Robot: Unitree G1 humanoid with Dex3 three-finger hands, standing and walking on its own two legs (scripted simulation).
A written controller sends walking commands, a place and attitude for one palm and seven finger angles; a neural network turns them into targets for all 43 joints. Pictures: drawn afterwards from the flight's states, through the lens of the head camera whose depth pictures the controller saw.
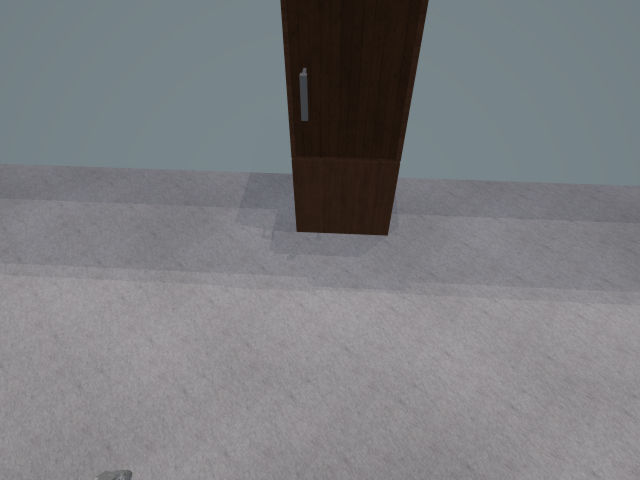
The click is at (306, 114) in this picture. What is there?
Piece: cupboard door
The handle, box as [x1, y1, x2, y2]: [299, 68, 307, 120]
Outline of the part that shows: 303,68 302,72 299,75 301,120 307,120 307,88 305,72 306,68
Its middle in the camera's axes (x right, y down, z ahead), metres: -0.05 -0.46 +1.23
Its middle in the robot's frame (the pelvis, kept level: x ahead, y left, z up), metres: +1.22 +0.11 -0.09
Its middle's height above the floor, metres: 0.68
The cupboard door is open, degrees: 0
